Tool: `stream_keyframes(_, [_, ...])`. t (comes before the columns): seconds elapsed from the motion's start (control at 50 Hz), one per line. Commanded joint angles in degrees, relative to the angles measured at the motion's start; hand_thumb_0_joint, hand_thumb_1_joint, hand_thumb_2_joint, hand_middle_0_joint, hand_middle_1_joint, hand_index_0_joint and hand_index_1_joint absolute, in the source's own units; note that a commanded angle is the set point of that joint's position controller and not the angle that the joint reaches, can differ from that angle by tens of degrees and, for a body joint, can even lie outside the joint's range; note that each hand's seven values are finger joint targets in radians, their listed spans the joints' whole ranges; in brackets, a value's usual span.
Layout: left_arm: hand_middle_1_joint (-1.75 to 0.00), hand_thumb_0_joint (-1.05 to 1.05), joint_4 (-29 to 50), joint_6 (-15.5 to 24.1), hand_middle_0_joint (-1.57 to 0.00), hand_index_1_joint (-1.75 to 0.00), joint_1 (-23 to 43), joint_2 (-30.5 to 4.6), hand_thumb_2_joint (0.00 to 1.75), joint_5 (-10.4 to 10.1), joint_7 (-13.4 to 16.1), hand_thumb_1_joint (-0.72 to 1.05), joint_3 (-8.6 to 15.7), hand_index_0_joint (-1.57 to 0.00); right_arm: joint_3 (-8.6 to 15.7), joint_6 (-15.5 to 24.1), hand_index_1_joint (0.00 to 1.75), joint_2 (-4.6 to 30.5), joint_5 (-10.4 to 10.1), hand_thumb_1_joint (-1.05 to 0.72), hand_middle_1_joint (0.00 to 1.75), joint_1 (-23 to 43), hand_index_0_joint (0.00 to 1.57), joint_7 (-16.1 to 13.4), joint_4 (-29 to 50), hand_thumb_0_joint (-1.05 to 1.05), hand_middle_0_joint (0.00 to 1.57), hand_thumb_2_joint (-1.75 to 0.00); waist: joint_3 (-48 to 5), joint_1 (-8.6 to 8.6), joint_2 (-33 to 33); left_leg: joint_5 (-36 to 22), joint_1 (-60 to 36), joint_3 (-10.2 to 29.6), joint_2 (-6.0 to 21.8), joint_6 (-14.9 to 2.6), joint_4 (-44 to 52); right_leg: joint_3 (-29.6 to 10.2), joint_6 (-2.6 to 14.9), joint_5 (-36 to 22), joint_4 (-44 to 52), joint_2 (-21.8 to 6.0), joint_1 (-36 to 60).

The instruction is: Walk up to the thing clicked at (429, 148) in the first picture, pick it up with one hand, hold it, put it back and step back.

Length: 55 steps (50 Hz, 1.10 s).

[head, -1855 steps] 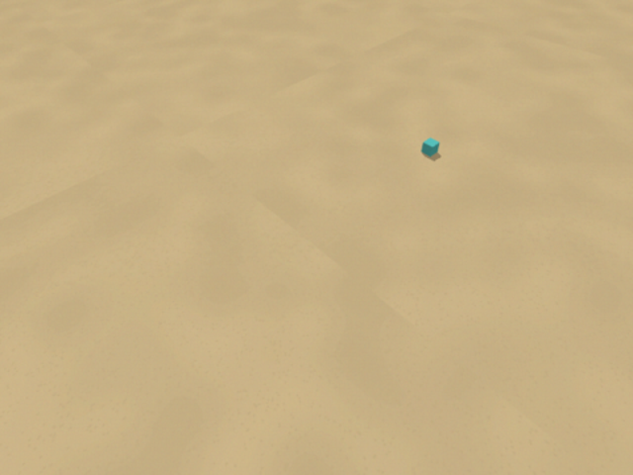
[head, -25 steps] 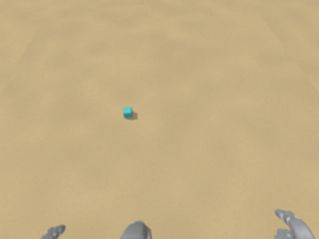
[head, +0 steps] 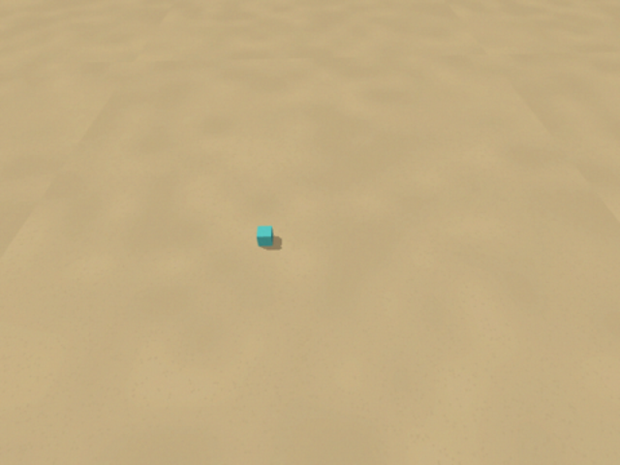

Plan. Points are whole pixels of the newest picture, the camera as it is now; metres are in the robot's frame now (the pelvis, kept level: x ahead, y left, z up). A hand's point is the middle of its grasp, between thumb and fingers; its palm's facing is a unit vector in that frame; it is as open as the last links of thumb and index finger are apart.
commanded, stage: step back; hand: left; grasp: from above
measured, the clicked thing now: (265, 236) +1.11 +0.24 -0.73
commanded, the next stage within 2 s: stand in 0.68 s
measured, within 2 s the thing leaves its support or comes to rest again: neither
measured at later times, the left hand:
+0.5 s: hand out of the picture +0.12 +0.28 -0.15, palm faces +0.00 -0.94 -0.35, open 7.4 cm
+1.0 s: hand out of the picture +0.14 +0.25 -0.14, palm faces -0.04 -0.94 -0.33, open 7.4 cm
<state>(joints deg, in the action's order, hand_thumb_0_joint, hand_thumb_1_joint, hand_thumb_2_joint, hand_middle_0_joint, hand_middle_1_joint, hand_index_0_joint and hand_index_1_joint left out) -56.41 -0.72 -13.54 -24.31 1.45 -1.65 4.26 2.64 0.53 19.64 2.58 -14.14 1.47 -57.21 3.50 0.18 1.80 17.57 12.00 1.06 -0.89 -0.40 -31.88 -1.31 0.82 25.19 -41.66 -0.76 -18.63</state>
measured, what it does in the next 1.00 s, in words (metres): steps on the spot: left foot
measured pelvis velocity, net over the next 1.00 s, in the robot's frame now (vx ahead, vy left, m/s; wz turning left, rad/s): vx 0.04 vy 0.01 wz -0.02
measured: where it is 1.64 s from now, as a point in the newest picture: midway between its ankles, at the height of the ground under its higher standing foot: outside the picture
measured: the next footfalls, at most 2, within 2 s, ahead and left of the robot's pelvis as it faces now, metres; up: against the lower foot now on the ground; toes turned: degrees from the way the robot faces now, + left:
left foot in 0.30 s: +0.09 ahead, +0.13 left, +0.00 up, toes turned +1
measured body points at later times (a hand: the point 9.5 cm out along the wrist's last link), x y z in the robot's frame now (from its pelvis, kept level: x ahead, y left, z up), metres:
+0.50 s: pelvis +0.04 +0.01 +0.00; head +0.06 +0.02 +0.45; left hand +0.12 +0.32 -0.13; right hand +0.13 -0.29 -0.12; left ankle +0.05 +0.13 -0.73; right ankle +0.02 -0.12 -0.73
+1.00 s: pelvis +0.04 +0.01 +0.02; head +0.05 +0.01 +0.47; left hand +0.14 +0.30 -0.11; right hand +0.13 -0.29 -0.11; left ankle +0.05 +0.13 -0.73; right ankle +0.02 -0.12 -0.73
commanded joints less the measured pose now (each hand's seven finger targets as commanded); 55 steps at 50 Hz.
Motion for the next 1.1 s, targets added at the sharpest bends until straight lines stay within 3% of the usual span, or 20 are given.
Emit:
stream_keyframes(0.0, [-0.3,0.0,2.7,2.9,-0.2,-0.3,1.3,-8.1,0.9,0.4,1.3,0.9,2.4,-0.2,3.1,0.6,0.3,14.3,-0.6,-0.9,0.3,6.5,0.2,-1.3,5.9,0.0,0.2,-0.9,-0.3,1.67,-8.4,9.5,9.3,9.4,9.4,-5.44,7.8,2.5,0.83,-6.7,17.5,2.5,12.6])
stream_keyframes(0.02, [-0.3,0.0,2.3,3.4,-0.2,-0.3,-0.4,-9.0,0.9,0.7,1.8,0.9,2.8,-0.2,2.3,0.5,0.3,11.7,-1.0,-0.9,0.3,5.5,0.2,-1.5,5.8,0.0,0.2,-0.9,-2.2,2.46,-4.6,4.7,12.1,7.2,7.4,-3.8,1.0,-3.1,1.46,-7.4,20.4,0.1,18.4])
stream_keyframes(0.04, [-0.3,0.0,2.0,4.0,-0.2,-0.3,-1.7,-13.3,0.9,1.0,2.3,0.9,3.7,-0.2,1.7,0.5,0.3,9.3,-1.5,-0.9,0.3,6.5,0.2,-1.5,6.7,0.0,0.2,-0.9,-2.4,3.47,6.2,8.8,21.0,3.3,0.1,-0.92,-9.8,-21.5,5.71,0.1,24.9,-10.1,20.2])
stream_keyframes(0.06, [-0.3,0.0,2.7,4.5,-0.2,-0.3,-0.6,-16.4,0.9,0.9,2.1,0.9,4.2,-0.2,2.4,0.4,0.3,11.4,-1.1,-0.9,0.3,6.4,0.2,-2.1,6.3,0.0,0.2,-0.9,-0.4,3.36,6.4,16.6,17.7,3.5,-0.1,0.12,-17.2,-30.0,11.35,6.8,27.6,-19.2,11.6])
stream_keyframes(0.08, [-0.3,0.0,3.9,4.5,-0.2,-0.3,1.9,-15.8,0.9,0.6,2.0,0.9,4.0,-0.2,3.0,0.4,0.3,12.9,-0.9,-0.9,0.3,5.0,0.2,-2.2,5.5,0.0,0.2,-0.9,1.2,2.29,3.2,15.4,15.7,6.5,1.4,0.14,-20.1,-30.1,13.07,7.1,27.7,-20.6,7.1])
stream_keyframes(0.1, [-0.3,0.0,4.6,4.7,-0.2,-0.3,3.7,-14.3,0.9,0.4,2.2,0.9,3.7,-0.2,3.0,0.5,0.3,13.2,-1.3,-0.9,0.3,4.2,0.2,-1.9,5.0,0.0,0.2,-0.9,1.9,1.53,1.5,12.9,15.2,7.0,1.9,0.05,-20.7,-26.1,12.49,3.8,26.8,-18.7,6.8])
stream_keyframes(0.2, [-0.3,0.0,4.7,4.2,-0.2,-0.3,6.2,-12.4,0.9,0.5,1.9,0.9,2.4,-0.2,2.9,0.9,0.3,11.3,-0.7,-0.9,0.3,2.8,0.2,-1.1,3.1,0.0,0.2,-0.9,-0.3,0.6,6.6,7.9,5.9,0.1,2.3,0.5,-8.3,-12.3,8.5,-7.2,22.8,-12.2,2.1])
stream_keyframes(0.26, [-0.3,0.0,5.3,3.1,-0.2,-0.3,8.2,-9.8,0.9,-0.1,1.7,0.9,0.9,-0.2,3.3,1.4,0.3,11.0,-0.4,-0.9,0.3,1.5,0.2,-1.5,1.3,0.0,0.2,-0.9,-2.0,-1.6,3.4,-2.9,-5.8,-0.9,1.0,0.15,5.9,-6.7,5.2,-11.2,15.3,-8.4,-3.4])
stream_keyframes(0.28, [-0.3,0.0,5.3,2.9,-0.2,-0.3,7.6,-7.7,0.9,-0.4,1.6,0.9,0.0,-0.2,3.6,1.7,0.3,12.4,-0.1,-0.9,0.3,1.8,0.2,-1.8,1.6,0.0,0.2,-0.9,-2.7,-1.67,-0.6,-3.8,-7.9,5.2,5.1,-0.8,8.7,-4.8,3.38,-12.6,11.5,-6.1,-5.7])
stream_keyframes(0.3, [-0.3,0.0,4.8,2.5,-0.2,-0.3,7.1,-5.6,0.9,-1.3,1.6,0.9,-0.6,-0.2,3.5,2.1,0.3,14.7,-0.1,-0.9,0.3,4.7,0.2,-2.0,2.4,0.0,0.2,-0.9,-2.2,-0.37,-7.5,3.8,-2.8,17.5,13.2,-3.91,14.9,-1.9,0.74,-6.4,6.9,-1.0,-5.6])
stream_keyframes(0.32, [-0.3,0.0,3.3,2.2,-0.2,-0.3,6.3,-8.1,0.9,-1.5,1.9,0.9,0.3,-0.2,3.4,2.2,0.3,16.9,-0.7,-0.9,0.3,7.9,0.2,-1.8,2.9,0.0,0.2,-0.9,-1.6,0.73,-8.7,8.6,4.9,19.8,17.7,-8.25,16.2,0.3,0.33,0.7,4.1,0.0,1.1])
stream_keyframes(0.34, [-0.3,0.0,2.5,2.4,-0.2,-0.3,5.6,-8.3,0.9,-1.0,1.9,0.9,0.3,-0.2,3.3,2.2,0.3,16.4,-0.7,-0.9,0.3,10.1,0.2,-1.7,3.0,0.0,0.2,-0.9,-1.2,1.46,-7.4,5.4,7.0,18.2,17.3,-8.52,15.1,-0.3,0.49,-0.5,5.5,-0.6,5.1])
stream_keyframes(0.38, [-0.3,0.0,1.3,3.2,-0.2,-0.3,4.8,-7.7,0.9,-0.9,2.0,0.9,0.1,-0.2,2.2,2.2,0.3,14.1,-0.9,-0.9,0.3,12.0,0.2,-1.7,2.7,0.0,0.2,-0.9,-3.5,2.48,-7.6,-9.0,4.0,9.8,12.1,-4.47,10.1,-2.4,1.26,-12.0,14.3,-2.0,9.4])
stream_keyframes(0.42, [-0.3,0.0,0.4,3.8,-0.2,-0.3,4.9,-9.7,0.9,-1.2,2.0,0.9,0.4,-0.2,1.7,2.1,0.3,12.4,-1.5,-0.9,0.3,10.8,0.2,-1.9,1.9,0.0,0.2,-0.9,-5.4,1.29,-6.6,-14.2,2.8,4.9,7.9,-1.44,6.6,-5.5,1.72,-22.8,15.3,-4.1,11.8])
stream_keyframes(0.48, [-0.3,0.0,0.5,3.8,-0.2,-0.3,7.4,-9.7,0.9,-1.4,2.4,0.9,0.1,-0.2,1.7,2.1,0.3,12.4,-1.8,-0.9,0.3,10.1,0.2,-2.2,0.4,0.0,0.2,-0.9,-8.3,0.37,-4.5,-25.7,-3.0,2.8,7.5,-1.19,5.0,-5.0,1.79,-32.6,14.2,-5.2,12.5])
stream_keyframes(0.52, [-0.3,0.0,0.1,3.6,-0.2,-0.3,7.7,-9.2,0.9,-1.3,2.6,0.9,-0.1,-0.2,1.9,1.9,0.3,12.5,-1.9,-0.9,0.3,10.6,0.2,-2.4,-0.1,0.0,0.2,-0.9,-9.7,0.33,-3.9,-30.1,-5.5,2.4,8.1,-1.79,4.6,-4.0,1.52,-34.0,14.3,-4.9,12.3])
stream_keyframes(0.64, [-0.3,0.0,-0.7,3.2,-0.2,-0.3,9.4,-9.1,0.9,-1.0,2.8,0.9,-0.3,-0.2,1.9,1.4,0.3,11.6,-1.9,-0.9,0.3,13.2,0.2,-2.4,-0.9,0.0,0.2,-0.9,-9.1,0.25,-1.4,-24.3,-5.8,1.5,8.0,-1.65,6.5,-4.7,1.39,-32.6,15.9,-5.4,12.5])
stream_keyframes(0.72, [-0.3,0.0,-2.5,2.9,-0.2,-0.3,10.8,-7.2,0.9,-1.5,2.5,0.9,-1.7,-0.2,1.0,1.6,0.3,12.0,-2.4,-0.9,0.3,13.4,0.2,-2.0,-2.3,0.0,0.2,-0.9,-8.2,-0.44,-1.9,-28.4,-10.1,3.1,9.0,-1.35,10.5,-4.0,0.32,-33.4,20.0,-5.7,12.5])
stream_keyframes(0.96, [-0.3,0.0,-4.9,3.0,-0.2,-0.3,12.1,-7.9,0.9,-1.0,2.2,0.9,-2.0,-0.2,0.6,1.5,0.3,11.5,-2.2,-0.9,0.3,14.8,0.2,-1.5,-4.6,0.0,0.2,-0.9,-4.8,-0.21,-1.8,-13.8,-8.1,2.8,8.3,0.06,16.6,-4.6,-0.02,-20.8,26.6,-6.1,11.8])
stream_keyframes(1.08, [-0.3,0.0,-5.2,3.3,-0.2,-0.3,11.7,-8.1,0.9,-0.9,2.3,0.9,-2.1,-0.2,0.5,1.5,0.3,11.5,-2.1,-0.9,0.3,13.6,0.2,-1.3,-5.1,0.0,0.2,-0.9,-6.0,-0.66,-1.8,-14.5,-8.4,2.7,8.4,-0.04,16.2,-4.6,0.09,-22.6,26.7,-6.4,12.1])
